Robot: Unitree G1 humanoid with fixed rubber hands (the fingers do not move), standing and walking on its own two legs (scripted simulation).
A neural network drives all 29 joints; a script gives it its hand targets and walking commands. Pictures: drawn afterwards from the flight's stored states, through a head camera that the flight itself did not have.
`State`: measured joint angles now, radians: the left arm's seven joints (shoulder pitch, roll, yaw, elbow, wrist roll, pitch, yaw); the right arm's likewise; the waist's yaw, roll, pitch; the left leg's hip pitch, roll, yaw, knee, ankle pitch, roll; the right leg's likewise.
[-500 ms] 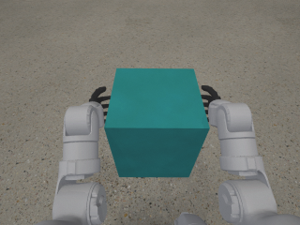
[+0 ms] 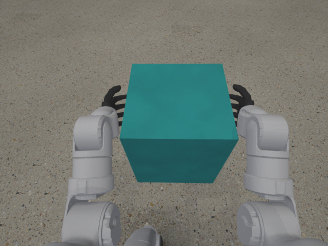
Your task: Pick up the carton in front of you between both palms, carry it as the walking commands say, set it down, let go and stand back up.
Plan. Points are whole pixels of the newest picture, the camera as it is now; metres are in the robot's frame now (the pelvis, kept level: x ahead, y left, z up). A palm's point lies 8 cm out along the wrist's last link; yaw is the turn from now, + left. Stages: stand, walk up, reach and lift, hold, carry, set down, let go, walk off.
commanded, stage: carry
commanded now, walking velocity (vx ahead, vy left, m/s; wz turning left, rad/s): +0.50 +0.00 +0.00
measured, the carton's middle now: (175, 128) +0.37 +0.03 +0.06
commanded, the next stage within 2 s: none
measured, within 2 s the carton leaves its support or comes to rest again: neither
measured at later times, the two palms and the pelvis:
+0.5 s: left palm (171, 67) +0.67 +0.06 +0.03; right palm (256, 76) +0.65 -0.24 +0.03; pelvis +0.31 -0.05 -0.06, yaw -2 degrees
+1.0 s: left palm (166, 34) +0.89 +0.10 +0.04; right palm (238, 37) +0.88 -0.20 +0.04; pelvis +0.61 -0.04 -0.05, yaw -2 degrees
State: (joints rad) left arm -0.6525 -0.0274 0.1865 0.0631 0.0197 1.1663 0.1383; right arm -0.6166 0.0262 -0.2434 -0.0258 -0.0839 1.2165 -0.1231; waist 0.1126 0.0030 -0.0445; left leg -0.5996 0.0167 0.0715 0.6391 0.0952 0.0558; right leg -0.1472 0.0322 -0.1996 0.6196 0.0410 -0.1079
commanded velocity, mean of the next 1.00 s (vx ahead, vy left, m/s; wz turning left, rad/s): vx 0.50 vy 0.00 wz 0.00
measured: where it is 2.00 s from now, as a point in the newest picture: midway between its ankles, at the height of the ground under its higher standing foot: (191, 113)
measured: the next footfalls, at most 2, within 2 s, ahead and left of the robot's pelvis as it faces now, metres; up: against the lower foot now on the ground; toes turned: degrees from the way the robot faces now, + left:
left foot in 0.06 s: +0.25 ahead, +0.07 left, -0.05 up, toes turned +5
right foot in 0.48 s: +0.44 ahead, -0.16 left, -0.05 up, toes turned -8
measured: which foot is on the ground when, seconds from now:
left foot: up 0.00-0.04, down 0.06-0.50, up 0.52-0.94, down 0.96-1.00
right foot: down 0.00-0.06, up 0.08-0.46, down 0.48-0.96, up 0.98-1.00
